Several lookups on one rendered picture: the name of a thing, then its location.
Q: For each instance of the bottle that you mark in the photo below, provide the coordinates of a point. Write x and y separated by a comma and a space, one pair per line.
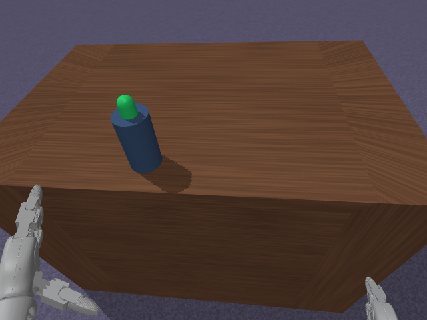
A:
134, 128

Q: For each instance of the right robot hand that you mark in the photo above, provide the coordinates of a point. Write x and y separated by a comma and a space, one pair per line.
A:
377, 308

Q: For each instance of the left robot arm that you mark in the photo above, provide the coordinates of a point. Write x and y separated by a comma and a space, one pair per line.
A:
18, 308

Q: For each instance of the left robot hand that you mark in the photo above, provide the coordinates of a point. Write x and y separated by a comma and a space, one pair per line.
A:
20, 263

